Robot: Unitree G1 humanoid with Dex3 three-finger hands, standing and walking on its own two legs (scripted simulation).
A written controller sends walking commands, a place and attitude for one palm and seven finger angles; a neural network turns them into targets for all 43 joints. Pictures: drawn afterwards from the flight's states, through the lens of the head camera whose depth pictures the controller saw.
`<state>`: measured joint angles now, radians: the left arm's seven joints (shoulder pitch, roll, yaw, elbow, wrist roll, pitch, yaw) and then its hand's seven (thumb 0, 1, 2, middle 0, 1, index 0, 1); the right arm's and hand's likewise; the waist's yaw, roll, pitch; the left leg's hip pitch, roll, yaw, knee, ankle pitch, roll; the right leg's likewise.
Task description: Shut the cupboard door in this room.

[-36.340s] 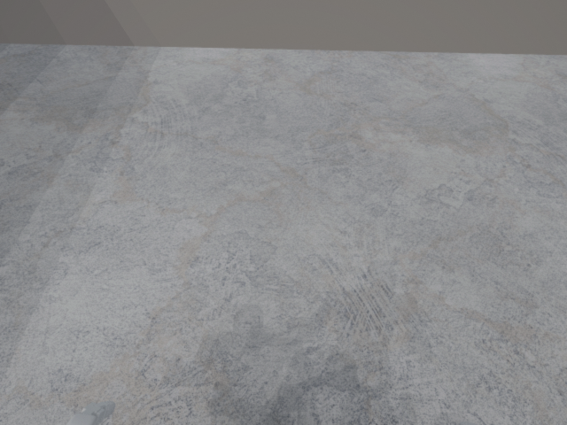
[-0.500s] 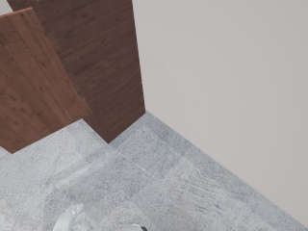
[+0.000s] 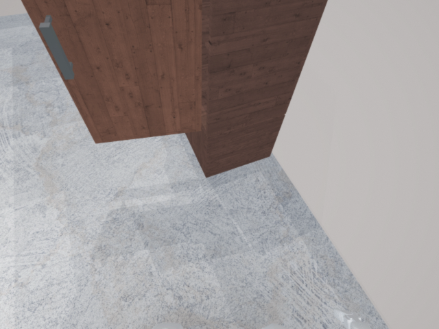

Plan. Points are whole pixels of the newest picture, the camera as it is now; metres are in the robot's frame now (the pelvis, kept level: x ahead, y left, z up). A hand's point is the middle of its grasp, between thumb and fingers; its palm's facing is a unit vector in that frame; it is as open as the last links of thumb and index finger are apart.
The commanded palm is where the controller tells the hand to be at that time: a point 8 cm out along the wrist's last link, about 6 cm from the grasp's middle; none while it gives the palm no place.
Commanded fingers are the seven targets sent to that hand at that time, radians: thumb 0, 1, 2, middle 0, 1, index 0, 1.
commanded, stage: turn to face it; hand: left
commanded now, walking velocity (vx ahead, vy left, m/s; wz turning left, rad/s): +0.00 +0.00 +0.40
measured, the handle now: (59, 48) +0.71 +0.50 +0.04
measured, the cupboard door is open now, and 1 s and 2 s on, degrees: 79 79 79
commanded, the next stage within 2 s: take the last steps up to it in 0.40 s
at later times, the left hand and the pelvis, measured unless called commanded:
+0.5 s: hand out of the picture +0.07 +0.16 -0.13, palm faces +0.18 -0.94 -0.28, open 7.4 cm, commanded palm none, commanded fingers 0.00 0.90 0.90 -0.20 -0.30 -0.20 -0.30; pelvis +0.00 -0.04 +0.01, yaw +11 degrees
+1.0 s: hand out of the picture -0.13 +0.18 -0.16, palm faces +0.41 -0.90 -0.18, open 7.4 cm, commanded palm none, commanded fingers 0.00 0.90 0.90 -0.20 -0.30 -0.20 -0.30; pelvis +0.01 +0.03 +0.01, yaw +17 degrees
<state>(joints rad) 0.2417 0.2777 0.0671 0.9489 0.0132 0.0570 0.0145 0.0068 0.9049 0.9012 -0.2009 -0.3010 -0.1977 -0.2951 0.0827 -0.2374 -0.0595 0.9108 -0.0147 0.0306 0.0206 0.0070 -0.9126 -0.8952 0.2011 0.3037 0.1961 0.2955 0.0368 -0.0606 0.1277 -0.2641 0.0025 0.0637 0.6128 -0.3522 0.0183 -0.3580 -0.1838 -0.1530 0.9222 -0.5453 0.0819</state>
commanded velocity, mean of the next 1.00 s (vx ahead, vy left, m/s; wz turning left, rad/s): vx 0.16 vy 0.05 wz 0.18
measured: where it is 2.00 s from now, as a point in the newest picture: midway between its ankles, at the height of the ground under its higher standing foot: (172, 279)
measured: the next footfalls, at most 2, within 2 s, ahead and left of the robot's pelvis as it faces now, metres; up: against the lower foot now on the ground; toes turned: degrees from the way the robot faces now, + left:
right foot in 0.40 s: +0.08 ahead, -0.13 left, +0.00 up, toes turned +3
left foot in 0.98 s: +0.00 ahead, +0.14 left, +0.00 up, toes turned +23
